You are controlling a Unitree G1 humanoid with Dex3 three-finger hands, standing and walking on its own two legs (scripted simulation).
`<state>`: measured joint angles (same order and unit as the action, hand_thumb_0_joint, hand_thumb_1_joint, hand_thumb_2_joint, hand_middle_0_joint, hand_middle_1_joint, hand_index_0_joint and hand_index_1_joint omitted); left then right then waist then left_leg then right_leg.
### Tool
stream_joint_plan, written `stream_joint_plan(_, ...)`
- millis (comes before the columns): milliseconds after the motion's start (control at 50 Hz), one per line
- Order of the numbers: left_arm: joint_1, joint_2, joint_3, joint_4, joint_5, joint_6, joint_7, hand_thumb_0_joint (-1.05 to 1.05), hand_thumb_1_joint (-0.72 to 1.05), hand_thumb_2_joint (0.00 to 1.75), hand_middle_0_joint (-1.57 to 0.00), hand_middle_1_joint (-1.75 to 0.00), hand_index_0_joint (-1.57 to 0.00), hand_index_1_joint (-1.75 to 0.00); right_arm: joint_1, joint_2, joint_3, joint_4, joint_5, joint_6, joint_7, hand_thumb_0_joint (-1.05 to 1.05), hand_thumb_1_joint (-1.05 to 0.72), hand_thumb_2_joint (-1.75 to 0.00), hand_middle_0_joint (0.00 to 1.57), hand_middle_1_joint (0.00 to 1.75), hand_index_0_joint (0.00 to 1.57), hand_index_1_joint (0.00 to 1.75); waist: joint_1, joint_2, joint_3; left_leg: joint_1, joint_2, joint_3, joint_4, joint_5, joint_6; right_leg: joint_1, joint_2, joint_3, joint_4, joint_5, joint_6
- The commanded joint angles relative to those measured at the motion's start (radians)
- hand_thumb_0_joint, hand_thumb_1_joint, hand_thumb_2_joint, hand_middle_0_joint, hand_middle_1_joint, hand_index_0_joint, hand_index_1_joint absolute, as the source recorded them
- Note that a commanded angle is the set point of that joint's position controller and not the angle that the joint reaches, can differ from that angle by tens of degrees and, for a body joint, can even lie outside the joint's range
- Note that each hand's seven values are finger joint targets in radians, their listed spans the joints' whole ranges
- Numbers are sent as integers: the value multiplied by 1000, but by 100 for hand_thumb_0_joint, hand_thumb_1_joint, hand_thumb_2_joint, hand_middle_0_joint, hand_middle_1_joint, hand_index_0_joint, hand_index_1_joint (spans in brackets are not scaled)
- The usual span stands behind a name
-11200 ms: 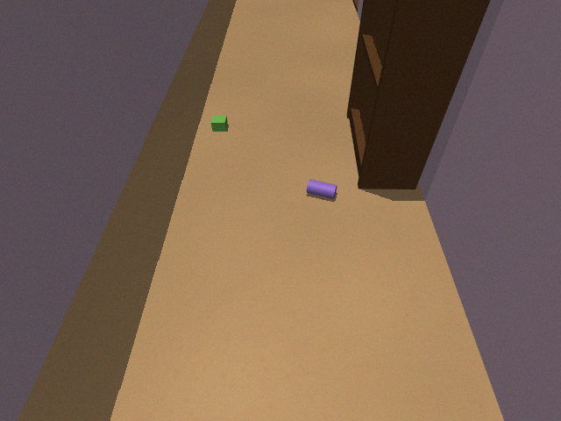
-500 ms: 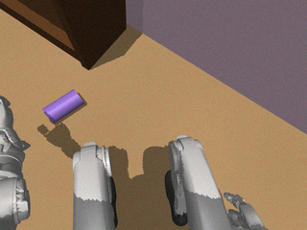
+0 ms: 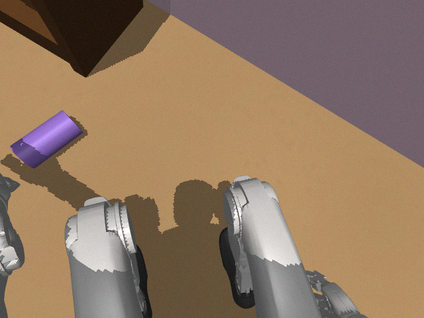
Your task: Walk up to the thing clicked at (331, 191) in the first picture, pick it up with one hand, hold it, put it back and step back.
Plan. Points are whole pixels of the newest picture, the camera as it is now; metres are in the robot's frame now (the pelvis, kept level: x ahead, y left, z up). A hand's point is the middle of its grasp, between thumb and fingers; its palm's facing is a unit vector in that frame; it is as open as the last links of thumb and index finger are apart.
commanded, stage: rise first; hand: left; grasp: from above
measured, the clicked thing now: (48, 138) +0.49 +0.33 -0.31
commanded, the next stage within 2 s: approach in 0.38 s
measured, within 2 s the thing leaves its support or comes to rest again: neither
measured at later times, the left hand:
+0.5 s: hand out of the picture +0.42 +0.38 -0.19, palm faces -0.28 -0.30 -0.91, open 14.0 cm
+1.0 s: hand (42, 103) +0.53 +0.29 -0.17, palm faces -0.20 -0.25 -0.95, open 14.3 cm
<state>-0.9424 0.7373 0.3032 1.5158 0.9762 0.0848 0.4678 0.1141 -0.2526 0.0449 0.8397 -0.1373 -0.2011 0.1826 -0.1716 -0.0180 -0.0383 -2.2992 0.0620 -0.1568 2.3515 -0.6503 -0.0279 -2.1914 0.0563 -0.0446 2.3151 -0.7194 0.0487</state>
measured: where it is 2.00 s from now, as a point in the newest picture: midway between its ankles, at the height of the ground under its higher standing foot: (190, 289)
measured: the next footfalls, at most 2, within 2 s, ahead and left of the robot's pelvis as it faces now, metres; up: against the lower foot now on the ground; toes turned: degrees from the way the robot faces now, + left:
none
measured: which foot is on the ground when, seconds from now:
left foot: down 0.00-1.00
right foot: down 0.00-1.00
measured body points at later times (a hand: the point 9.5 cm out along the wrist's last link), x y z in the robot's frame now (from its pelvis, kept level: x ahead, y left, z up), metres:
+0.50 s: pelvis +0.01 +0.00 -0.02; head +0.26 +0.07 +0.34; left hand +0.44 +0.39 -0.14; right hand +0.07 -0.26 -0.14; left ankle +0.08 +0.14 -0.31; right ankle +0.09 -0.13 -0.31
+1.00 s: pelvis +0.01 +0.00 -0.02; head +0.26 +0.05 +0.34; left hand +0.53 +0.30 -0.12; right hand +0.02 -0.26 -0.12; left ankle +0.08 +0.14 -0.31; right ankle +0.09 -0.13 -0.31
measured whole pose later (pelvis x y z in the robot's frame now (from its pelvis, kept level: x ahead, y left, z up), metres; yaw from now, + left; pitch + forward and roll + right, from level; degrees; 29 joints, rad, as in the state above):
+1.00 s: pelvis +0.01 +0.00 -0.02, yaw -4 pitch +33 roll -9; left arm -1.18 0.80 0.26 1.58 1.00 0.22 0.53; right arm 0.15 -0.30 0.15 0.77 -0.15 -0.17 0.25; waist -0.33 -0.01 0.02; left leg -2.36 0.08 -0.22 2.45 -0.69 -0.04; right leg -2.26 0.09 -0.09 2.37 -0.71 0.05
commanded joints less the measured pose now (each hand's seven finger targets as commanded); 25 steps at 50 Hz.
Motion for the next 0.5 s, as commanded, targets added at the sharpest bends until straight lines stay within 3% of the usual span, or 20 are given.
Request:
stream_joint_plan(0,-260,342,25,-134,19,-16,39,0,-50,94,-14,-101,-14,-100,209,-237,-53,-13,-6,-8,0,0,-90,-90,20,30,20,30,13,268,-677,534,-11,117,-194,143,49,287,9,-108,-235,210,-79)
stream_joint_plan(280,-235,389,47,-151,14,-35,16,0,-54,96,-12,-101,-12,-101,216,-255,-40,-25,-10,12,29,0,-91,-90,20,30,20,30,7,251,-664,485,-2,103,-124,186,55,322,25,-124,-197,264,-69)
stream_joint_plan(300,-239,380,31,-152,17,-38,13,0,-54,96,-12,-102,-12,-102,213,-251,-36,-27,-12,13,32,0,-91,-90,20,30,20,30,4,265,-671,475,-2,104,-120,190,54,335,28,-122,-194,272,-69)
stream_joint_plan(320,-234,389,46,-151,12,-39,17,0,-53,95,-11,-103,-12,-102,210,-259,-35,-30,-12,15,31,0,-91,-90,20,30,20,30,5,260,-654,475,-1,99,-120,181,54,310,26,-128,-191,265,-69)
stream_joint_plan(380,-236,388,38,-149,18,-40,17,0,-55,97,-11,-103,-11,-102,209,-266,-34,-36,-12,19,36,0,-91,-90,20,30,20,30,-3,277,-641,483,1,91,-123,173,51,287,30,-137,-183,256,-73)
stream_joint_plan(400,-227,395,39,-142,19,-40,18,0,-55,97,-11,-102,-11,-102,202,-266,-34,-36,-7,21,36,0,-91,-90,20,30,20,30,9,295,-631,487,-1,92,-130,170,46,276,31,-138,-175,247,-77)
stream_joint_plan(480,-246,385,19,-139,23,-43,12,0,-59,101,-8,-101,-7,-102,201,-271,-28,-43,-9,27,39,0,-90,-90,20,30,20,30,-11,312,-627,501,-1,84,-124,180,44,270,32,-143,-165,261,-77)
